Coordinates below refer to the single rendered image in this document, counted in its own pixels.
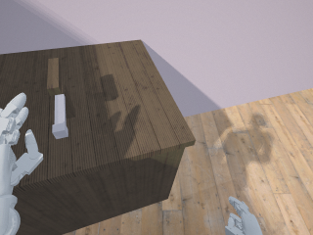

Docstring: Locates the robot left hand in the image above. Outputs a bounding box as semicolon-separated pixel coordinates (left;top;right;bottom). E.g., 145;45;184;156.
0;93;44;196

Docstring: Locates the robot right hand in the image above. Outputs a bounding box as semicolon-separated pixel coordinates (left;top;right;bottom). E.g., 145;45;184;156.
225;196;263;235

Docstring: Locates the tap lever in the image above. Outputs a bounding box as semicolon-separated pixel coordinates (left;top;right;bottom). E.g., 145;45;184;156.
52;94;68;139

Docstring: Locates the left robot forearm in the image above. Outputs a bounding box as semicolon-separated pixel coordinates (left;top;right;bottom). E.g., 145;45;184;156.
0;194;21;235

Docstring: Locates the counter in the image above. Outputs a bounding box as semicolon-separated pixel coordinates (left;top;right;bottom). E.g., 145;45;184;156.
0;39;196;235

